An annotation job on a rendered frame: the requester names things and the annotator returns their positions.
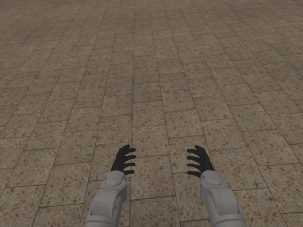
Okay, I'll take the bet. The left robot forearm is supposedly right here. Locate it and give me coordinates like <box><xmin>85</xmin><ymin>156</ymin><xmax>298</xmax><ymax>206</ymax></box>
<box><xmin>84</xmin><ymin>170</ymin><xmax>127</xmax><ymax>227</ymax></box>

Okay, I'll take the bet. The left robot hand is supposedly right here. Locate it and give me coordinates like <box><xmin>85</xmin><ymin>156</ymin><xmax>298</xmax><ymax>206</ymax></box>
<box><xmin>111</xmin><ymin>144</ymin><xmax>136</xmax><ymax>176</ymax></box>

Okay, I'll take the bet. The right robot forearm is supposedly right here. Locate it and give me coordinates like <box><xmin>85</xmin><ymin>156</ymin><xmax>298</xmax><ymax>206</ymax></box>
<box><xmin>200</xmin><ymin>170</ymin><xmax>247</xmax><ymax>227</ymax></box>

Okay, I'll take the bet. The right robot hand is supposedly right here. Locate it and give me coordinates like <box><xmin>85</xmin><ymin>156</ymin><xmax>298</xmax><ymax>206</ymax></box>
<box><xmin>186</xmin><ymin>145</ymin><xmax>215</xmax><ymax>178</ymax></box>

